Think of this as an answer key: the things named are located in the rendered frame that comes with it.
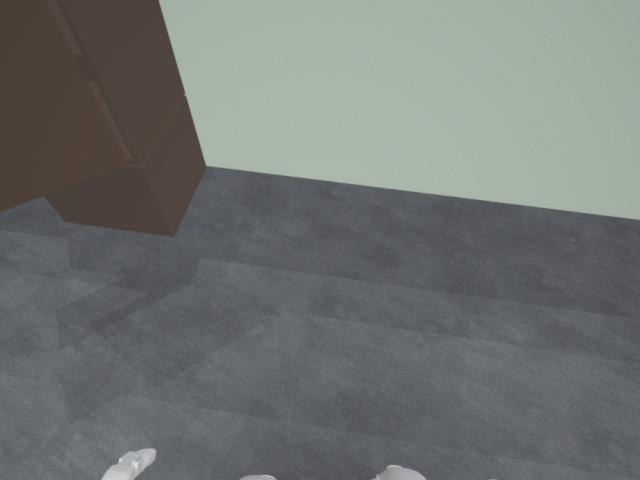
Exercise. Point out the cupboard door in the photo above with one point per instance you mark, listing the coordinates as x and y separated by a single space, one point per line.
53 133

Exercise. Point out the left robot hand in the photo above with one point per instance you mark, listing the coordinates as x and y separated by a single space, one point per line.
130 465

